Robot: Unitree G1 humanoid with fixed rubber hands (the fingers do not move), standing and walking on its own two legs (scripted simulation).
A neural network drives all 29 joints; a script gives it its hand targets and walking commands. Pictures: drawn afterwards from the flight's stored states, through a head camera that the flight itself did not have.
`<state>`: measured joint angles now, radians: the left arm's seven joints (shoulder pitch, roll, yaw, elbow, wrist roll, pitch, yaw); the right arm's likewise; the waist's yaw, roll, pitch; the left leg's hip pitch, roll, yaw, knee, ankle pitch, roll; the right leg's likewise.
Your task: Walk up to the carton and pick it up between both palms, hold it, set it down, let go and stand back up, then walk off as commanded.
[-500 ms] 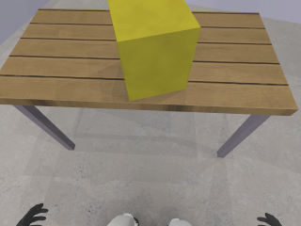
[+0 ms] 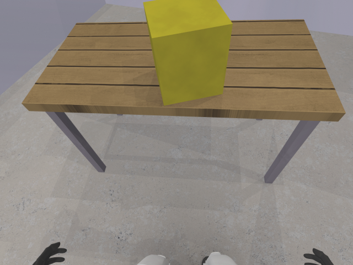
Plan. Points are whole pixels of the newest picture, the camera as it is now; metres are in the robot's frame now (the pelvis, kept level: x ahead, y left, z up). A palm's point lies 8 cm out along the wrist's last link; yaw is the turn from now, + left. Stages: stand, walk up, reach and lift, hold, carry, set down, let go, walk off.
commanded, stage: walk off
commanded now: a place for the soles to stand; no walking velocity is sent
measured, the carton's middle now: (185, 51) +0.74 +0.01 +0.03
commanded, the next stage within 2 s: none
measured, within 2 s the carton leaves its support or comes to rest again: neither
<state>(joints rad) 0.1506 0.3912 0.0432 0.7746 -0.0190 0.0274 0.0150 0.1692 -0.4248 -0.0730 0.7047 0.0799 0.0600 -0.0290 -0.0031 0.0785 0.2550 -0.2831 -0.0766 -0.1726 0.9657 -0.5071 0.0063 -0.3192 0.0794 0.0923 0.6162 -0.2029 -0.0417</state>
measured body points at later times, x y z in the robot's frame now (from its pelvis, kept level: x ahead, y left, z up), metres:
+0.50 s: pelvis -0.13 -0.01 -0.01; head -0.04 -0.04 +0.43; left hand -0.02 +0.32 -0.10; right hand -0.02 -0.33 -0.14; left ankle -0.03 +0.14 -0.72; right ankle -0.14 -0.11 -0.73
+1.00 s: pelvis -0.25 -0.02 +0.00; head -0.21 -0.05 +0.44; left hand -0.14 +0.30 -0.08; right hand -0.14 -0.33 -0.13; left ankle -0.29 +0.08 -0.71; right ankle -0.14 -0.11 -0.72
